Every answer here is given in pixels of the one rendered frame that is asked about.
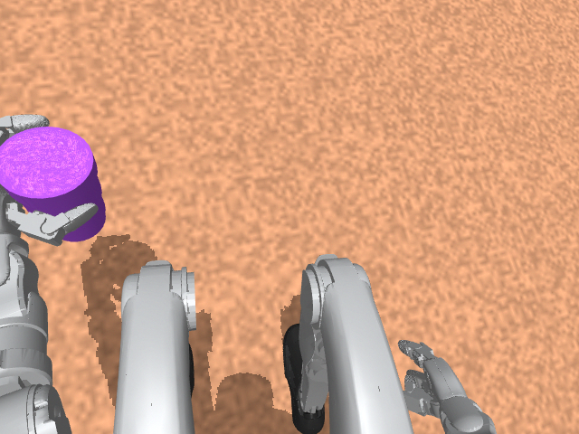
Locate left robot hand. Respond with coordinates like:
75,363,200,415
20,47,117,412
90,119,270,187
0,115,99,246

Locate right robot foot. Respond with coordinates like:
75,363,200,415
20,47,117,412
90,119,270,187
283,324,325,434

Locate right robot arm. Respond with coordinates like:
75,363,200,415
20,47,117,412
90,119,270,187
439,396,497,434

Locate cup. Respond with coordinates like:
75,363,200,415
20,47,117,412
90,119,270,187
0,127,106,241

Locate right robot hand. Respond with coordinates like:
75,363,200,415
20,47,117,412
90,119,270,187
398,340,468,419

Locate left robot arm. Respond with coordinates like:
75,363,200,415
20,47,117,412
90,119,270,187
0,232,72,434

